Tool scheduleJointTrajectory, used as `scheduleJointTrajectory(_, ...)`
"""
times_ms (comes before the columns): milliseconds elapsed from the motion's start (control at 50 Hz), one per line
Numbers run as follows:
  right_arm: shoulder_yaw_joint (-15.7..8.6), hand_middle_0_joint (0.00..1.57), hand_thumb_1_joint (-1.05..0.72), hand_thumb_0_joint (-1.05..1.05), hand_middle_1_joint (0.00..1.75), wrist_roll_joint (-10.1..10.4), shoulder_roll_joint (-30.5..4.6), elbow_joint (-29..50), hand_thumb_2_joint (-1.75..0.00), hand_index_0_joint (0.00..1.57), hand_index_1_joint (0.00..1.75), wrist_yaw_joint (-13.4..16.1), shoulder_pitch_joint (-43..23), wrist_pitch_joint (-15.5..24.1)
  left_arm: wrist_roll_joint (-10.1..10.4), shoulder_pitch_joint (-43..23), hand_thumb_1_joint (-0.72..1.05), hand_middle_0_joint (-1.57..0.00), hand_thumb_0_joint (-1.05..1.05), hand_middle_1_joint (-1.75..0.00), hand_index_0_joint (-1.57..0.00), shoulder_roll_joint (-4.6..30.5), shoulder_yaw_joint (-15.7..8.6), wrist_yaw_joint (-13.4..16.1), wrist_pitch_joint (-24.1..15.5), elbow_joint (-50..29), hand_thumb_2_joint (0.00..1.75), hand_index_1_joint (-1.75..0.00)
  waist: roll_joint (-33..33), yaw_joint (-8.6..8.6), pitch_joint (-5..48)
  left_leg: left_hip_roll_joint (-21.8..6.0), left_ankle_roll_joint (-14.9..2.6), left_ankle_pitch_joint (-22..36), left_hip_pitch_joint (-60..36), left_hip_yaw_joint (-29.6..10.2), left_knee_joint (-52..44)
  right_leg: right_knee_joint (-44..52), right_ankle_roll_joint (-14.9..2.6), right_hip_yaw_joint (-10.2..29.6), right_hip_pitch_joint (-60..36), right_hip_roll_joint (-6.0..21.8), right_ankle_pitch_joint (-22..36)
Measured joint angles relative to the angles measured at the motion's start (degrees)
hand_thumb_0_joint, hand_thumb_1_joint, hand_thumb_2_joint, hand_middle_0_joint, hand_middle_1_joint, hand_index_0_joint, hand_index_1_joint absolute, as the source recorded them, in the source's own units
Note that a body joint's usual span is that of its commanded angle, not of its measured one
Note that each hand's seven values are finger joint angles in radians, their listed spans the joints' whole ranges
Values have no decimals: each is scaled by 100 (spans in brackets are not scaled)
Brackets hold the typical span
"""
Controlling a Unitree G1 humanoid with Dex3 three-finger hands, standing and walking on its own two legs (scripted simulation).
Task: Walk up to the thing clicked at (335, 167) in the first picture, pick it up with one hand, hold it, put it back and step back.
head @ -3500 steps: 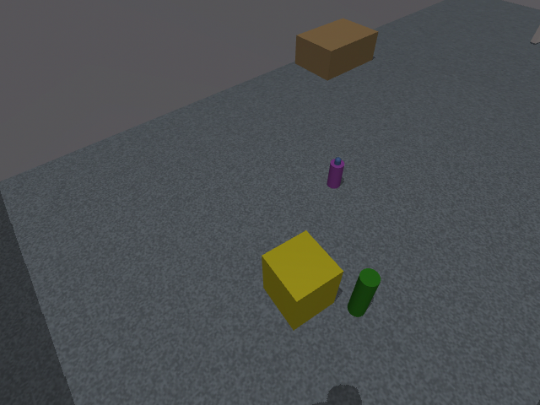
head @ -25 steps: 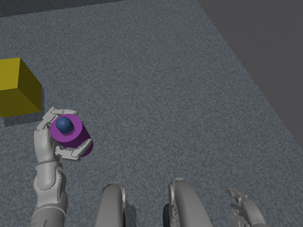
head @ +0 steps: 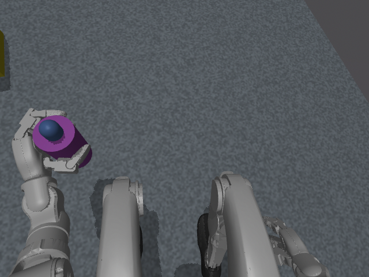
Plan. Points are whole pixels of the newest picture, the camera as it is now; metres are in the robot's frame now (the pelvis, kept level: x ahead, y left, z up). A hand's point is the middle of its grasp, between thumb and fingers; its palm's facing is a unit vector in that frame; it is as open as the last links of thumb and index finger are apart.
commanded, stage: crouch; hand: left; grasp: from the side
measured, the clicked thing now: (64, 142) +0.39 +0.24 -0.06
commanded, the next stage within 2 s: lower in 0.80 s
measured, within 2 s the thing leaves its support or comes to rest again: neither
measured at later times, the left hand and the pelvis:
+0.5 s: hand (75, 153) +0.39 +0.25 -0.15, palm faces +0.28 -0.96 -0.03, open 9.9 cm; pelvis -0.01 +0.01 -0.08, yaw -3 degrees
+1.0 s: hand (79, 157) +0.39 +0.26 -0.20, palm faces +0.25 -0.97 -0.02, open 9.9 cm; pelvis -0.01 +0.01 -0.11, yaw -5 degrees
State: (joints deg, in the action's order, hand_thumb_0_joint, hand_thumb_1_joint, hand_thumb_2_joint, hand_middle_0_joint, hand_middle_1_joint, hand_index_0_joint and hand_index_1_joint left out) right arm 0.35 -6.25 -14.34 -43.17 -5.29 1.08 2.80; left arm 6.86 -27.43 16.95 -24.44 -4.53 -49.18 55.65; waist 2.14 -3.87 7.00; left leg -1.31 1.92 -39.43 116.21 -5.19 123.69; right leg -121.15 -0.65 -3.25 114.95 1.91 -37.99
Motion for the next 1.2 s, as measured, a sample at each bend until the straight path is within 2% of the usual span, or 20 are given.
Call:
scheduleJointTrajectory(100, 39, 20, -92, 0, 30, -24, -58, -78, -91, 20, 29, -1, 56, -36, 9, -144, -36, -71, -1, -107, -70, 218, -75, -170, 69, 258, 109, -107, -6, -64, -92, 15, -18, 28, 387, -27, 446, -411, 23, 8, 372, -6, 51)
scheduleJointTrajectory(200, 100, 20, -93, 0, 30, -32, -109, -117, -91, 20, 29, -14, 130, -66, 59, -220, -36, -72, -1, -106, -71, 243, -164, -277, 70, 434, 109, -107, -11, -118, -186, 23, -42, 45, 661, -58, 787, -707, 55, 6, 623, -18, 90)
scheduleJointTrajectory(420, 317, 20, -93, 0, 30, -144, -146, -124, -91, 20, 30, -36, 32, -121, 20, -187, -36, -72, -1, -105, -71, 358, -386, -246, -82, 442, 110, -106, 101, -218, -475, 47, -42, 8, 1023, -205, 1343, -1158, 85, -87, 920, -40, 97)
scheduleJointTrajectory(660, 492, 20, -93, 0, 30, -280, -255, -58, -91, 20, 30, -97, -233, -136, 121, -111, -36, -72, -1, -105, -71, 617, -355, -468, -131, 388, 110, -106, 172, -214, -728, 76, -56, -80, 1244, -354, 1775, -1469, 139, -188, 1052, -59, 44)
scheduleJointTrajectory(760, 576, 20, -94, 0, 30, -324, -280, -1, -91, 20, 30, -129, -313, -163, 181, -59, -36, -72, -1, -105, -72, 600, -391, -449, -161, 349, 110, -106, 205, -216, -802, 93, -48, -104, 1282, -416, 1900, -1554, 146, -233, 1061, -62, 30)
scheduleJointTrajectory(980, 764, 20, -94, 0, 30, -445, -315, 64, -91, 20, 30, -188, -452, -215, 144, -23, -37, -72, -1, -105, -72, 769, -406, -395, -298, 399, 110, -106, 279, -273, -1006, 113, -41, -76, 1324, -536, 2104, -1676, 166, -321, 1055, -83, 91)
scheduleJointTrajectory(1100, 1002, 20, -94, 0, 30, -518, -356, 132, -91, 20, 30, -245, -528, -216, 212, -129, -39, -73, -1, -106, -72, 991, -504, -348, -467, 912, 113, -106, 377, -372, -1173, 93, -58, -52, 1347, -640, 2259, -1740, 200, -396, 1055, -137, 181)
scheduleJointTrajectory(1200, 1211, 20, -94, 0, 30, -628, -376, 215, -91, 20, 30, -279, -604, -208, 142, -148, -39, -73, -1, -105, -72, 1213, -625, -346, -629, 1159, 113, -106, 571, -476, -1422, 91, -53, -45, 1325, -746, 2410, -1805, 223, -472, 1000, -175, 240)
